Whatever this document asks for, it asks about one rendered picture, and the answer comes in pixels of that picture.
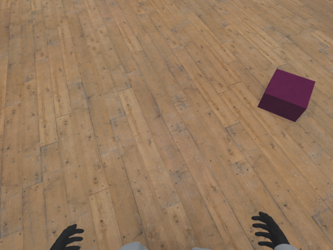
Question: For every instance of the left robot hand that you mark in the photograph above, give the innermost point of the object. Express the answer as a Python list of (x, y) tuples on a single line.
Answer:
[(63, 240)]

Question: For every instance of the right robot hand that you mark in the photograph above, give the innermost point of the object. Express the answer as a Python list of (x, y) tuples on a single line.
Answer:
[(275, 233)]

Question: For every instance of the carton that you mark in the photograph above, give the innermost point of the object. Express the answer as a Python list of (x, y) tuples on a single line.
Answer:
[(287, 95)]

